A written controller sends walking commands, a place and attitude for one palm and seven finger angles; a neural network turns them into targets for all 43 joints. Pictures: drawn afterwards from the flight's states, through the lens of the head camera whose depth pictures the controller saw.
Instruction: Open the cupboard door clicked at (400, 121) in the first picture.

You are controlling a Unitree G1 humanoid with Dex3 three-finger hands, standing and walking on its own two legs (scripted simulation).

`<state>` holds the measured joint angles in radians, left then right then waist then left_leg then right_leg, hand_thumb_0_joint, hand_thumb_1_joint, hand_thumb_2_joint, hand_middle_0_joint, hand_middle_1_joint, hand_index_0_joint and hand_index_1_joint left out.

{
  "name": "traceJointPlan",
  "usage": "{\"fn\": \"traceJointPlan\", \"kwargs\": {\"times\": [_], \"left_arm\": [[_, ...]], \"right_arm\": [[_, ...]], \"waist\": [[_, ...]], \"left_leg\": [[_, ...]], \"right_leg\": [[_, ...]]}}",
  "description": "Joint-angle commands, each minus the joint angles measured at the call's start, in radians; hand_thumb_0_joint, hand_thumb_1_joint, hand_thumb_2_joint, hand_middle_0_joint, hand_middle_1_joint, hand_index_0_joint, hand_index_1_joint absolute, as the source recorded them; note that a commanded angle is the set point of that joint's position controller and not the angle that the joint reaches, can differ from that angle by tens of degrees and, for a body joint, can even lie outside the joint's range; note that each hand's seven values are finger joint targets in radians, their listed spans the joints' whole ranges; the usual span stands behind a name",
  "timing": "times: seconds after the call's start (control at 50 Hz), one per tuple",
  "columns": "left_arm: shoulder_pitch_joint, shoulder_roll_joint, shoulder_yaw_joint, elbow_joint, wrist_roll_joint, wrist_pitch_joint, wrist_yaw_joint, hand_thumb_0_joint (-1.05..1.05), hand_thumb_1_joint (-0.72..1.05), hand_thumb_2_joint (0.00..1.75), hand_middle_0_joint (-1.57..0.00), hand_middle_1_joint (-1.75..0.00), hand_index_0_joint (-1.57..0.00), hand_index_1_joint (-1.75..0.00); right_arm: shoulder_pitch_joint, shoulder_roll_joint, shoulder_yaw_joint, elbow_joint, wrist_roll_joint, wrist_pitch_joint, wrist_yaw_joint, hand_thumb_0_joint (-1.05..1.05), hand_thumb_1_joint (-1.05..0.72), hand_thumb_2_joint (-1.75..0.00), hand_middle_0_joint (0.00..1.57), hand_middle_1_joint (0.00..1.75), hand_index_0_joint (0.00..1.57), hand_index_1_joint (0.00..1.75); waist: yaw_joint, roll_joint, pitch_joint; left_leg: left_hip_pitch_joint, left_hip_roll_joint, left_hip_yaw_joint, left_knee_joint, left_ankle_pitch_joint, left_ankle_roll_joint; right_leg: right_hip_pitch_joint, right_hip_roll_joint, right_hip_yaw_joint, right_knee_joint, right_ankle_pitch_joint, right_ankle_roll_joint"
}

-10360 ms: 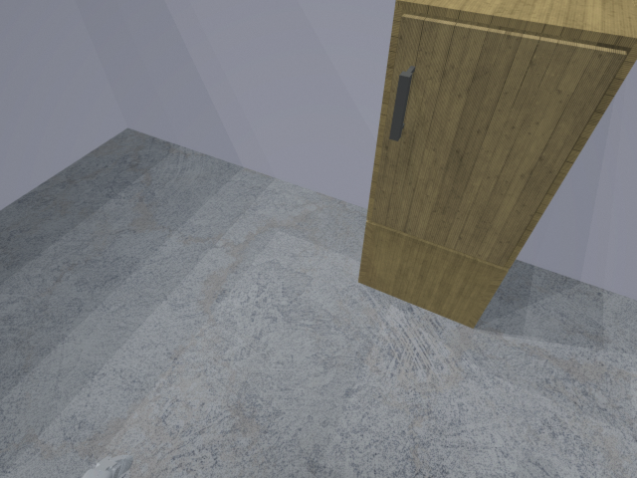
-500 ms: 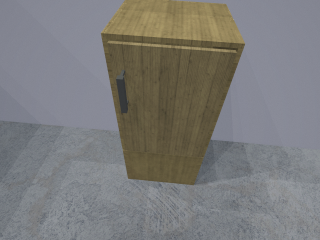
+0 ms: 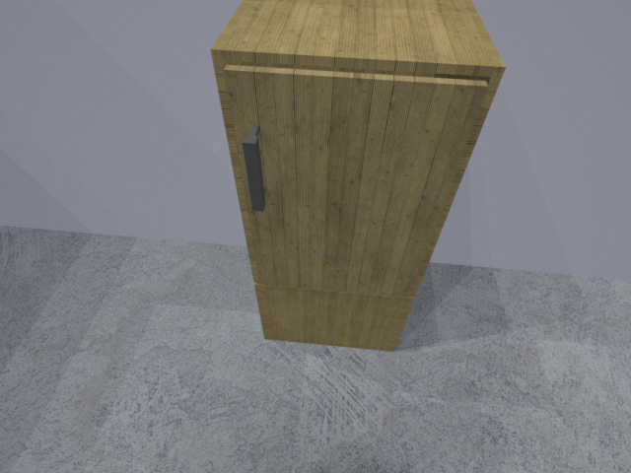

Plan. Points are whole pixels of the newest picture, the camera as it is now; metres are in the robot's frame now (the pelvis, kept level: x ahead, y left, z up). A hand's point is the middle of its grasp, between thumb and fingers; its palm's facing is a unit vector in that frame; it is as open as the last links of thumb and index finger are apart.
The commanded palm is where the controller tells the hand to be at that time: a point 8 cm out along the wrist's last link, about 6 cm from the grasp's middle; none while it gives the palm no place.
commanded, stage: look again from close up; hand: left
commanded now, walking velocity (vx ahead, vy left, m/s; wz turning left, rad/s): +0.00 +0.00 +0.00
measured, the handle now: (257, 168) +0.60 +0.15 +0.03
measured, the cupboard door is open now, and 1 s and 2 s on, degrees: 0 0 0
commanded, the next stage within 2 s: shuffle to correct the standing spot in 0.38 s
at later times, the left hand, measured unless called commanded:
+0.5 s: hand out of the picture +0.02 +0.17 -0.17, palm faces +0.05 -0.98 -0.20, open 7.4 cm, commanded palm none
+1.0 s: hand out of the picture +0.01 +0.12 -0.17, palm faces +0.08 -0.99 -0.14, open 7.4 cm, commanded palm none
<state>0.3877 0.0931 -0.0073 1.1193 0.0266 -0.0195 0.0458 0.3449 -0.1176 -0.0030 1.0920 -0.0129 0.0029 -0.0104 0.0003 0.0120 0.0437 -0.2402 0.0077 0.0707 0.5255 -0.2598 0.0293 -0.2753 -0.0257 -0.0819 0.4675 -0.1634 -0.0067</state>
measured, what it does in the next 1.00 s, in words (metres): shifts its weight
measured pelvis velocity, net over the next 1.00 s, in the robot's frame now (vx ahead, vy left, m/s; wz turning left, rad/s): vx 0.04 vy -0.03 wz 0.02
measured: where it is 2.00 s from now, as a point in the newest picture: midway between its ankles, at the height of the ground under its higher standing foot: outside the picture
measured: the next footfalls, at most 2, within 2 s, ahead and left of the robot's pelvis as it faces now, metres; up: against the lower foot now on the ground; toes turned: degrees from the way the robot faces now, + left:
none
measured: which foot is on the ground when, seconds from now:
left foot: down 0.00-1.00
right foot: down 0.00-1.00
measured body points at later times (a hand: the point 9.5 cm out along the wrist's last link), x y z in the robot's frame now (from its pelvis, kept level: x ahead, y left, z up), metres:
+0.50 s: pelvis +0.00 +0.00 +0.00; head -0.01 +0.00 +0.45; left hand +0.01 +0.22 -0.15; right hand +0.02 -0.22 -0.16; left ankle +0.02 +0.09 -0.74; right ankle +0.06 -0.12 -0.74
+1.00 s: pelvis +0.04 -0.03 +0.00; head +0.05 -0.03 +0.45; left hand +0.01 +0.17 -0.16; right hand +0.03 -0.24 -0.16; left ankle +0.02 +0.09 -0.74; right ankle +0.06 -0.12 -0.74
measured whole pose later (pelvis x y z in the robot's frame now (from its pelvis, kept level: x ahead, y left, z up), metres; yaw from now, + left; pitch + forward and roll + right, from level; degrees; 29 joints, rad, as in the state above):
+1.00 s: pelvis +0.04 -0.03 +0.00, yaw +1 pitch -1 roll +0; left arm 0.37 0.10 0.01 1.09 0.02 -0.03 0.03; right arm 0.33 -0.11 0.01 1.10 -0.01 -0.04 -0.03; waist 0.01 -0.01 0.02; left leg -0.18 0.03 0.04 0.49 -0.30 -0.01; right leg -0.23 0.00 -0.11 0.49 -0.24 -0.04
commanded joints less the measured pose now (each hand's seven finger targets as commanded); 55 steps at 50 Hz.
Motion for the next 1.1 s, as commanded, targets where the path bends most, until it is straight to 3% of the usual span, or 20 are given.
{"fn": "traceJointPlan", "kwargs": {"times": [0.0,0.04,0.08,0.16,0.3,0.32,0.46,0.52,0.56,0.64,0.72,0.8,0.82,0.86,0.9,0.94,0.96,1.02,1.08], "left_arm": [[0.008,0.127,0.023,-0.063,-0.009,-0.012,0.002,0.0,0.9,0.9,-0.2,-0.3,-0.2,-0.3],[0.016,0.107,0.022,-0.071,-0.006,-0.003,-0.002,0.0,0.9,0.9,-0.2,-0.3,-0.2,-0.3],[0.032,0.096,0.021,-0.069,-0.002,0.0,-0.006,0.0,0.9,0.9,-0.2,-0.3,-0.2,-0.3],[0.029,0.103,0.023,-0.078,-0.003,0.0,-0.007,0.0,0.9,0.9,-0.2,-0.3,-0.2,-0.3],[0.007,0.125,0.026,-0.099,-0.008,-0.007,-0.008,0.0,0.9,0.9,-0.2,-0.3,-0.2,-0.3],[0.002,0.128,0.026,-0.101,-0.008,-0.007,-0.008,0.0,0.9,0.9,-0.2,-0.3,-0.2,-0.3],[-0.018,0.144,0.027,-0.105,-0.011,-0.006,-0.01,0.0,0.9,0.9,-0.2,-0.3,-0.2,-0.3],[-0.001,0.138,0.029,-0.098,-0.005,-0.001,-0.016,0.0,0.9,0.9,-0.2,-0.3,-0.2,-0.3],[-0.007,0.135,0.035,-0.107,-0.001,0.007,-0.022,0.0,0.9,0.9,-0.2,-0.3,-0.2,-0.3],[0.029,0.123,0.045,-0.11,0.008,0.012,-0.033,0.0,0.9,0.9,-0.2,-0.3,-0.2,-0.3],[0.075,0.119,0.049,-0.099,0.003,-0.005,-0.036,0.0,0.9,0.9,-0.2,-0.3,-0.2,-0.3],[0.076,0.137,0.053,-0.087,-0.006,-0.014,-0.025,0.0,0.9,0.9,-0.2,-0.3,-0.2,-0.3],[0.075,0.132,0.051,-0.082,-0.007,-0.017,-0.021,0.0,0.9,0.9,-0.2,-0.3,-0.2,-0.3],[0.043,0.118,0.042,-0.077,-0.011,-0.025,-0.016,0.0,0.9,0.9,-0.2,-0.3,-0.2,-0.3],[0.05,0.105,0.034,-0.065,-0.016,-0.031,-0.013,0.0,0.9,0.9,-0.2,-0.3,-0.2,-0.3],[0.064,0.123,0.036,-0.062,-0.016,-0.034,-0.005,0.0,0.9,0.9,-0.2,-0.3,-0.2,-0.3],[0.065,0.125,0.037,-0.06,-0.016,-0.032,-0.001,0.0,0.9,0.9,-0.2,-0.3,-0.2,-0.3],[0.047,0.138,0.043,-0.078,-0.012,-0.019,0.006,0.0,0.9,0.9,-0.2,-0.3,-0.2,-0.3],[0.019,0.139,0.048,-0.089,-0.011,-0.005,0.008,0.0,0.9,0.9,-0.2,-0.3,-0.2,-0.3]], "right_arm": [[0.083,-0.083,-0.007,-0.078,-0.004,-0.034,-0.011,0.0,-0.9,-0.9,0.2,0.3,0.2,0.3],[0.053,-0.103,-0.009,-0.098,-0.006,-0.038,-0.015,0.0,-0.9,-0.9,0.2,0.3,0.2,0.3],[0.028,-0.113,-0.014,-0.112,-0.005,-0.037,-0.017,0.0,-0.9,-0.9,0.2,0.3,0.2,0.3],[0.036,-0.118,-0.012,-0.108,-0.003,-0.04,-0.016,0.0,-0.9,-0.9,0.2,0.3,0.2,0.3],[0.036,-0.127,-0.008,-0.099,-0.003,-0.048,-0.016,0.0,-0.9,-0.9,0.2,0.3,0.2,0.3],[0.034,-0.129,-0.007,-0.097,-0.003,-0.05,-0.016,0.0,-0.9,-0.9,0.2,0.3,0.2,0.3],[0.024,-0.13,-0.004,-0.08,-0.002,-0.043,-0.014,0.0,-0.9,-0.9,0.2,0.3,0.2,0.3],[0.028,-0.137,-0.009,-0.067,-0.009,-0.038,-0.016,0.0,-0.9,-0.9,0.2,0.3,0.2,0.3],[0.028,-0.145,-0.014,-0.068,-0.014,-0.03,-0.016,0.0,-0.9,-0.9,0.2,0.3,0.2,0.3],[0.013,-0.163,-0.029,-0.082,-0.017,-0.025,-0.016,0.0,-0.9,-0.9,0.2,0.3,0.2,0.3],[0.023,-0.131,-0.025,-0.083,-0.013,-0.038,-0.017,0.0,-0.9,-0.9,0.2,0.3,0.2,0.3],[0.062,-0.063,-0.003,-0.061,-0.008,-0.042,-0.016,0.0,-0.9,-0.9,0.2,0.3,0.2,0.3],[0.071,-0.052,0.002,-0.056,-0.005,-0.041,-0.019,0.0,-0.9,-0.9,0.2,0.3,0.2,0.3],[0.1,-0.041,0.011,-0.029,-0.002,-0.046,-0.022,0.0,-0.9,-0.9,0.2,0.3,0.2,0.3],[0.091,-0.061,0.009,-0.011,0.003,-0.057,-0.027,0.0,-0.9,-0.9,0.2,0.3,0.2,0.3],[0.074,-0.084,0.001,-0.013,0.009,-0.06,-0.034,0.0,-0.9,-0.9,0.2,0.3,0.2,0.3],[0.068,-0.079,0.0,-0.015,0.01,-0.055,-0.037,0.0,-0.9,-0.9,0.2,0.3,0.2,0.3],[0.052,-0.079,-0.012,-0.028,0.014,-0.038,-0.038,0.0,-0.9,-0.9,0.2,0.3,0.2,0.3],[0.036,-0.078,-0.018,-0.032,0.01,-0.022,-0.036,0.0,-0.9,-0.9,0.2,0.3,0.2,0.3]], "waist": [[-0.029,-0.014,-0.07],[-0.012,0.076,-0.011],[0.005,0.028,0.047],[0.006,-0.026,0.091],[0.004,-0.033,0.043],[0.003,-0.005,0.039],[-0.002,-0.03,0.031],[-0.001,-0.027,0.012],[-0.004,-0.001,0.046],[0.009,0.039,0.099],[0.015,-0.031,0.092],[0.0,-0.122,0.078],[-0.01,-0.129,0.076],[-0.024,-0.091,0.04],[-0.008,-0.002,-0.016],[0.004,0.022,-0.058],[0.003,0.002,-0.077],[0.004,-0.015,-0.078],[0.005,-0.034,-0.036]], "left_leg": [[-0.016,0.076,-0.108,-0.091,-0.012,-0.007],[-0.11,0.114,-0.166,-0.174,-0.087,0.005],[-0.201,0.116,-0.182,-0.222,-0.171,0.014],[-0.197,0.1,-0.171,-0.233,-0.153,0.014],[-0.113,0.088,-0.138,-0.211,-0.012,0.01],[-0.102,0.088,-0.134,-0.212,0.01,0.008],[-0.077,0.08,-0.117,-0.198,-0.004,0.0],[-0.044,0.093,-0.117,-0.195,-0.141,0.003],[-0.102,0.108,-0.142,-0.226,-0.283,0.014],[-0.176,0.143,-0.187,-0.275,-0.417,0.041],[-0.163,0.102,-0.13,-0.177,-0.288,0.037],[-0.118,0.02,-0.019,-0.015,-0.091,0.001],[-0.067,0.024,-0.016,-0.009,-0.036,-0.005],[-0.001,0.047,-0.041,-0.048,0.099,-0.013],[0.027,0.085,-0.072,-0.089,0.27,-0.013],[0.022,0.093,-0.067,-0.077,0.371,-0.017],[0.025,0.094,-0.065,-0.076,0.366,-0.021],[0.019,0.09,-0.059,-0.075,0.318,-0.027],[0.003,0.088,-0.058,-0.073,0.245,-0.027]], "right_leg": [[-0.017,-0.103,0.113,-0.056,-0.18,-0.04],[0.007,-0.071,0.068,0.003,-0.111,-0.03],[0.055,-0.064,0.061,0.012,-0.062,-0.025],[0.044,-0.072,0.076,-0.011,-0.044,-0.023],[0.074,-0.088,0.097,-0.048,0.018,-0.023],[0.076,-0.09,0.097,-0.05,0.021,-0.025],[0.073,-0.1,0.112,-0.09,-0.03,-0.026],[0.036,-0.084,0.111,-0.083,-0.153,-0.03],[0.017,-0.068,0.095,-0.065,-0.246,-0.033],[0.008,-0.034,0.061,-0.005,-0.268,-0.035],[0.022,-0.068,0.139,-0.059,-0.263,-0.064],[0.008,-0.152,0.248,-0.176,-0.284,-0.096],[-0.019,-0.162,0.248,-0.19,-0.219,-0.099],[-0.006,-0.144,0.185,-0.142,0.008,-0.084],[0.079,-0.104,0.121,-0.063,0.258,-0.053],[0.163,-0.112,0.11,-0.026,0.438,-0.042],[0.183,-0.121,0.114,-0.011,0.487,-0.044],[0.186,-0.139,0.121,0.014,0.515,-0.048],[0.138,-0.144,0.129,0.005,0.396,-0.056]]}}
